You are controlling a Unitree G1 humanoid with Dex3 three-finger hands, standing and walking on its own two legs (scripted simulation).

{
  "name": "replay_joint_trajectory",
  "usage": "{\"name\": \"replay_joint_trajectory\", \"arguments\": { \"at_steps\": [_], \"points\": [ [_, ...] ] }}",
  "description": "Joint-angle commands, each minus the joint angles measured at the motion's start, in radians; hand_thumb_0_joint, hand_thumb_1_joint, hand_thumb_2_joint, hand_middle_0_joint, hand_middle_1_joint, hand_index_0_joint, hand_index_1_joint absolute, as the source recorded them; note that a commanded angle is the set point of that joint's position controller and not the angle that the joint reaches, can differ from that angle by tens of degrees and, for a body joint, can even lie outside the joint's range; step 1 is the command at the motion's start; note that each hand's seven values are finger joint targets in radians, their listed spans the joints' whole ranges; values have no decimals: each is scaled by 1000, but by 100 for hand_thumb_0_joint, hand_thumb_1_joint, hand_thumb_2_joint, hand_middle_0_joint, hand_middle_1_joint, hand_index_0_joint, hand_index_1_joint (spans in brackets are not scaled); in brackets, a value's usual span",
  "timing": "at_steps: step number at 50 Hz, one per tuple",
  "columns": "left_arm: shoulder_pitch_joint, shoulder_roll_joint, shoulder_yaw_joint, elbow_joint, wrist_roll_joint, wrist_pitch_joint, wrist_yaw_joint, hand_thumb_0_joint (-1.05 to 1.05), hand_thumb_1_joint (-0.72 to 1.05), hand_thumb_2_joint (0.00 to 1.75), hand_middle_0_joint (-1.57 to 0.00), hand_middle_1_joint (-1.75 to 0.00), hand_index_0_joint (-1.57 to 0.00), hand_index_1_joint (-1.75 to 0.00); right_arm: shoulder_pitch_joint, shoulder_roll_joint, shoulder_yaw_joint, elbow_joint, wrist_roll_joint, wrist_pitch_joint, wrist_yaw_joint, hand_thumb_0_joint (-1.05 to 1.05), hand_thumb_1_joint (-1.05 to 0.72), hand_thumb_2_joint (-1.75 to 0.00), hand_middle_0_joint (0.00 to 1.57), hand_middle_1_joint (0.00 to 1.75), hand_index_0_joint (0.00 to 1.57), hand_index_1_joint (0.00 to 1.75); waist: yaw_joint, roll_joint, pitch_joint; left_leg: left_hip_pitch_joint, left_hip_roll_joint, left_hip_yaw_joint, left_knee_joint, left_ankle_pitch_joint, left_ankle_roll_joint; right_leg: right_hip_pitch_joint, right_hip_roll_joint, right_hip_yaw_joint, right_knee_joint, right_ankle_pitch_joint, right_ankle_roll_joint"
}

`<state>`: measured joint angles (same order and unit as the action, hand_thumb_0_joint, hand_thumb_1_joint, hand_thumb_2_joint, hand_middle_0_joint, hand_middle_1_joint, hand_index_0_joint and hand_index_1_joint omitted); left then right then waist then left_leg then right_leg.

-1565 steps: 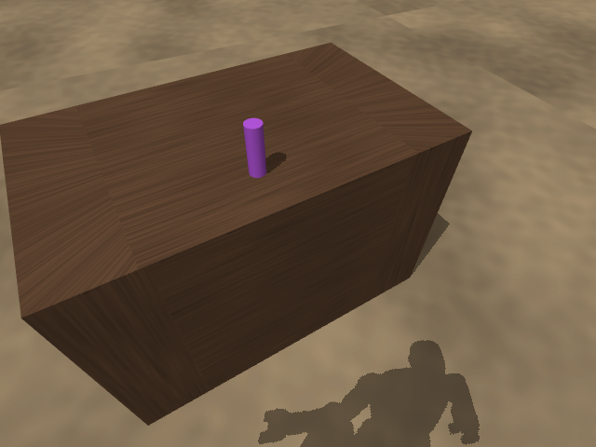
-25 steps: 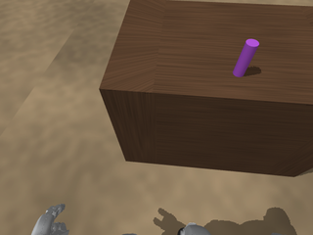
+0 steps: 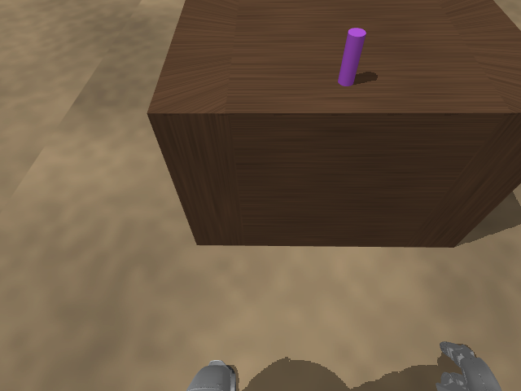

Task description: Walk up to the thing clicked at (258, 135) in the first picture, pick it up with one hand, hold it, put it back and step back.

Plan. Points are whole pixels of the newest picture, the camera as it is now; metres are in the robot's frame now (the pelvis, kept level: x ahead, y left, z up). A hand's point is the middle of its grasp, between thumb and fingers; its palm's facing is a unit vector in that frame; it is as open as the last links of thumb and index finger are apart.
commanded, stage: step back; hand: right
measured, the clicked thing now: (351, 58) +0.87 -0.20 +0.02
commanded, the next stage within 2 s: stand in 1.86 s
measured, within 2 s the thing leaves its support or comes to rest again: neither
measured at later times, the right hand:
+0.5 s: hand out of the picture -0.05 -0.28 -0.12, palm faces -0.14 +0.89 -0.43, open 7.3 cm
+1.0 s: hand out of the picture -0.18 -0.31 -0.15, palm faces -0.15 +0.92 -0.36, open 7.3 cm
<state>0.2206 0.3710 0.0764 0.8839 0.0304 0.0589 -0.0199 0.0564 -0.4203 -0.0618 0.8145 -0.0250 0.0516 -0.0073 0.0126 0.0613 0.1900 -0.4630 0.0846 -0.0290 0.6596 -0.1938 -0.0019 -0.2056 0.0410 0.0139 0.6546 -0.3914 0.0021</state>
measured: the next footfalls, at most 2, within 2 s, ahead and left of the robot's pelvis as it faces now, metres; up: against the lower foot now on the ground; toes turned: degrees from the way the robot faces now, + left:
left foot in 0.32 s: -0.09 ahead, +0.11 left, +0.00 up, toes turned +4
right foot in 0.66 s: -0.20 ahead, -0.17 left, +0.00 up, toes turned +4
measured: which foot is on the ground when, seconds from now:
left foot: down 0.00-0.00, up 0.02-0.30, down 0.32-0.70, up 0.72-0.96, down 0.98-1.00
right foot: down 0.00-0.34, up 0.36-0.64, down 0.66-1.00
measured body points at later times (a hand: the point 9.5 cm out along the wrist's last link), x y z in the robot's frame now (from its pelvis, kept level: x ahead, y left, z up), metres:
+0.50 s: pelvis -0.15 -0.02 +0.02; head -0.10 +0.01 +0.46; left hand -0.04 +0.29 -0.11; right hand -0.05 -0.32 -0.09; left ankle -0.13 +0.10 -0.72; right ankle -0.16 -0.17 -0.63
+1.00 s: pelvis -0.27 -0.06 +0.00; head -0.25 -0.06 +0.45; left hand -0.24 +0.28 -0.10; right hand -0.18 -0.36 -0.13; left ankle -0.29 +0.07 -0.72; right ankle -0.25 -0.19 -0.72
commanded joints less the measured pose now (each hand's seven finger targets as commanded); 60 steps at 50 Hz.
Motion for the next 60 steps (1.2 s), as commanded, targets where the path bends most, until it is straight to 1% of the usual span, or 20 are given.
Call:
{"name": "replay_joint_trajectory", "arguments": {
  "at_steps": [1, 4, 9, 13, 16, 18, 19, 22, 32, 34, 35, 36, 40, 46, 48, 50, 51, 52, 55, 60],
  "points": [
    [-90, 406, 106, -148, 17, -27, 25, 0, 90, 90, -20, -30, -20, -30, 13, -211, -71, -80, 13, -12, -35, 0, -90, -90, 20, 30, 20, 30, 29, -351, -51, 28, -114, -140, 487, -383, -15, -428, -496, 599, -487, -193, -313],
    [-208, 250, 71, -164, 15, -33, 32, 0, 90, 90, -20, -30, -20, -30, 133, -173, -50, -10, 23, -19, -23, 0, -90, -90, 20, 30, 20, 30, -64, -208, -70, 14, -209, -127, 531, -238, -3, -260, -232, 160, -315, 171, -167],
    [-54, 229, 74, -165, 21, -29, 46, 0, 90, 90, -20, -30, -20, -30, 126, -135, -23, -29, 13, -45, -34, 0, -90, -90, 20, 30, 20, 30, 33, -267, -184, -75, -171, -56, 327, -324, -33, 111, -253, 143, -180, 486, -194],
    [-44, 232, 70, -184, 6, -13, 56, 0, 90, 90, -20, -30, -20, -30, 181, -124, -26, -13, 0, -59, -33, 0, -90, -90, 20, 30, 20, 30, 31, -298, -288, 44, -99, -1, -65, -259, -7, 237, -290, 164, -38, 676, -189],
    [-81, 195, 42, -209, -10, 8, 43, 0, 90, 90, -20, -30, -20, -30, 249, -169, -52, 28, -10, -62, -34, 0, -90, -90, 20, 30, 20, 30, 4, -149, -313, 301, -40, -67, -301, 184, 32, 17, -206, 103, 102, 455, -95],
    [-143, 193, 47, -229, -22, 11, 50, 0, 90, 90, -20, -30, -20, -30, 170, -356, -80, -8, -13, -51, -27, 0, -90, -90, 20, 30, 20, 30, -28, 160, -253, 222, 308, -466, -298, 394, 279, -225, 9, 56, 398, -247, -21],
    [-180, 230, 58, -218, -15, 12, 53, 0, 90, 90, -20, -30, -20, -30, 125, -359, -83, -19, -16, -59, -36, 0, -90, -90, 20, 30, 20, 30, -38, 166, -194, 99, 370, -550, -325, 356, 334, -192, -24, 157, 544, -266, -17],
    [-95, 205, 57, -166, -28, 14, 40, 0, 90, 90, -20, -30, -20, -30, 45, -220, -40, -36, -24, -59, -42, 0, -90, -90, 20, 30, 20, 30, 31, 39, -187, 194, 166, -189, -217, 504, 232, -257, 44, 190, 639, -145, -21],
    [21, 176, 43, -53, -6, -55, 36, 0, 90, 90, -20, -30, -20, -30, 79, -239, -52, -22, -6, -14, -15, 0, -90, -90, 20, 30, 20, 30, -9, 165, -327, 321, 115, -95, -57, 228, 182, 22, -12, -51, -262, 89, -4],
    [61, 265, 68, -19, 13, -70, 39, 0, 90, 90, -20, -30, -20, -30, 64, -148, -23, -40, 6, -11, -8, 0, -90, -90, 20, 30, 20, 30, 7, -56, -298, 31, -8, -39, 127, -56, 82, 153, -137, 225, -281, 120, -60],
    [25, 350, 87, -43, 19, -70, 39, 0, 90, 90, -20, -30, -20, -30, 49, -111, -13, -64, 1, -14, -13, 0, -90, -90, 20, 30, 20, 30, 17, -246, -237, -166, -133, -31, 219, -365, 22, 97, -319, 460, -328, 0, -139],
    [-56, 412, 92, -76, 27, -67, 45, 0, 90, 90, -20, -30, -20, -30, -8, -161, -38, -63, 2, -12, -28, 0, -90, -90, 20, 30, 20, 30, 69, -273, -188, -24, -102, -153, 354, -417, -3, -182, -476, 583, -380, -38, -291],
    [-127, 250, 53, -64, 9, -83, 46, 0, 90, 90, -20, -30, -20, -30, 56, -146, -26, 14, 13, -26, -13, 0, -90, -90, 20, 30, 20, 30, -15, -166, -119, -17, -145, -113, 383, -243, 5, -100, -245, 180, -233, 279, -165],
    [-43, 287, 66, -46, 18, -87, 33, 0, 90, 90, -20, -30, -20, -30, 58, -142, -27, 39, -8, -59, 8, 0, -90, -90, 20, 30, 20, 30, 49, -268, -149, 60, -93, -6, 4, -338, -19, 9, -279, 242, -267, -74, -190],
    [-88, 281, 53, -53, 8, -72, 27, 0, 90, 90, -20, -30, -20, -30, 146, -141, -39, 85, -12, -70, 10, 0, -90, -90, 20, 30, 20, 30, -7, -239, -180, 273, -114, 33, -247, -214, 3, -90, -262, 192, -200, -76, -157],
    [-37, 181, 19, -47, 2, -67, 25, 0, 90, 90, -20, -30, -20, -30, 197, -192, -65, 109, -28, -85, 1, 0, -90, -90, 20, 30, 20, 30, -18, -18, -219, 470, 24, -266, -366, -279, 61, -276, -159, 89, 73, -30, -74],
    [-77, 157, 11, -52, -15, -70, 26, 0, 90, 90, -20, -30, -20, -30, 155, -276, -71, 91, -26, -89, 2, 0, -90, -90, 20, 30, 20, 30, -23, 133, -177, 398, 209, -552, -453, -511, 168, -398, -41, -60, 170, -134, -26],
    [-132, 257, 42, -33, -2, -77, 30, 0, 90, 90, -20, -30, -20, -30, 132, -327, -83, 90, -14, -87, 9, 0, -90, -90, 20, 30, 20, 30, -44, 96, -107, 186, 274, -617, -476, -594, 265, -279, -90, 32, 251, -191, -28],
    [-56, 218, 37, -6, -15, -92, 13, 0, 90, 90, -20, -30, -20, -30, 69, -205, -46, 80, -21, -92, 12, 0, -90, -90, 20, 30, 20, 30, 12, 62, -104, 229, 132, -317, -389, -353, 190, -219, -96, 12, 123, -101, -37],
    [-12, 179, 35, 43, -5, -113, 28, 0, 90, 90, -20, -30, -20, -30, 81, -168, -36, 91, 1, -70, 18, 0, -90, -90, 20, 30, 20, 30, 29, 75, -178, 145, 50, -148, -200, -55, 106, 103, -17, -81, -239, 105, -35]
  ]
}}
